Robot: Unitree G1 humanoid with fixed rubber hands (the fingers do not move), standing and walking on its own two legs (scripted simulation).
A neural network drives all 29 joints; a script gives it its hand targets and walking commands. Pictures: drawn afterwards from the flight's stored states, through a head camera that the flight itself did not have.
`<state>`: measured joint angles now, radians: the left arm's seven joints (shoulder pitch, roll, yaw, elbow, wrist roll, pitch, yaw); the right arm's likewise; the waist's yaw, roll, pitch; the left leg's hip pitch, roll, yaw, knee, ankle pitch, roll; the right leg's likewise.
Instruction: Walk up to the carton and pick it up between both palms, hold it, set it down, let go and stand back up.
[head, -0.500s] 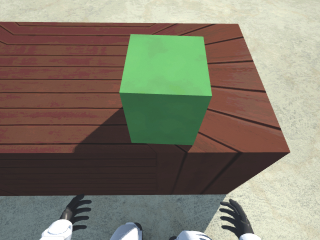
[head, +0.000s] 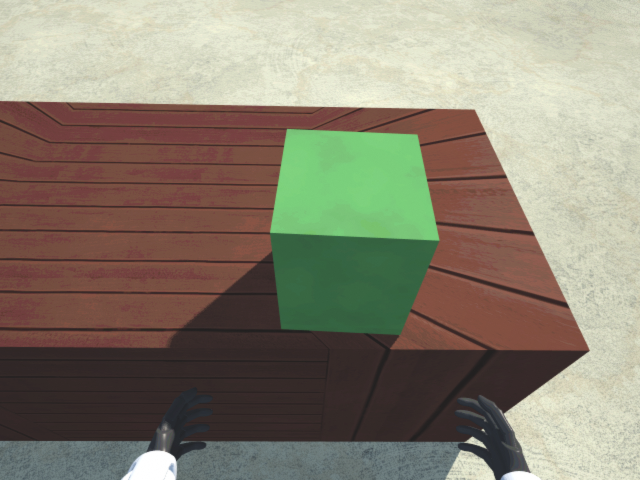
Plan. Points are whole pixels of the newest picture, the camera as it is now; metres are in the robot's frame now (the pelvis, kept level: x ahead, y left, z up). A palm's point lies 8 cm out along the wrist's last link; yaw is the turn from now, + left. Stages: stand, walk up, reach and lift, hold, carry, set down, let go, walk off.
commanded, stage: reach and lift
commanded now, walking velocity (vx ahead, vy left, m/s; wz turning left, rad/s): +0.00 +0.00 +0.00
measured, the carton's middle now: (346, 236) +0.46 -0.01 +0.00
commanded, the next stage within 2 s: none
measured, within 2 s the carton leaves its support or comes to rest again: neither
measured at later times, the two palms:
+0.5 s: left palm (187, 404) +0.22 +0.20 -0.06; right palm (501, 414) +0.21 -0.21 -0.05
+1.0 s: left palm (200, 352) +0.28 +0.19 -0.03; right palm (495, 361) +0.27 -0.21 -0.03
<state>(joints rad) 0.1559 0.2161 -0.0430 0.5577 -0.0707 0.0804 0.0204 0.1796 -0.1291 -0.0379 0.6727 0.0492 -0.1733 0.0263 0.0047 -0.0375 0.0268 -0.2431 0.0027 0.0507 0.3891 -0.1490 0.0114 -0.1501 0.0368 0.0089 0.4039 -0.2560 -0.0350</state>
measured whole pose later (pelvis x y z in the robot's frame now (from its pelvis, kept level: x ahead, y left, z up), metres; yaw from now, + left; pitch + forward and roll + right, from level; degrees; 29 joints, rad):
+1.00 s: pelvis +0.01 -0.02 -0.01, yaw +1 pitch +2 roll +1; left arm -0.15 0.19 0.00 0.85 -0.14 -0.42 0.00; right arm -0.16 -0.15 0.10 0.88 0.25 -0.47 -0.06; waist -0.02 -0.03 -0.02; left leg -0.33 0.02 0.03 0.51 -0.22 -0.01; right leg -0.24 0.05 -0.01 0.54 -0.34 -0.05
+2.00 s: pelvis -0.01 -0.01 -0.01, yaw -1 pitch +13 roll -1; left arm -0.80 0.24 0.03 1.00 -0.20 0.02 0.07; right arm -0.77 -0.29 0.07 1.01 0.36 -0.01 -0.07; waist 0.02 -0.01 -0.17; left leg -0.54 0.04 0.05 0.44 -0.13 0.00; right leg -0.44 0.07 0.01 0.43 -0.22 -0.04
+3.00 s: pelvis -0.01 -0.01 -0.01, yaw +0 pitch +24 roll -1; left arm -1.12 0.29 0.01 1.41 -0.22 -0.12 0.05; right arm -1.01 -0.25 -0.05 1.20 0.24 -0.04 -0.07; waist -0.01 -0.02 -0.24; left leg -0.76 0.04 0.02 0.44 -0.10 -0.01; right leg -0.65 0.08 -0.03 0.44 -0.20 -0.05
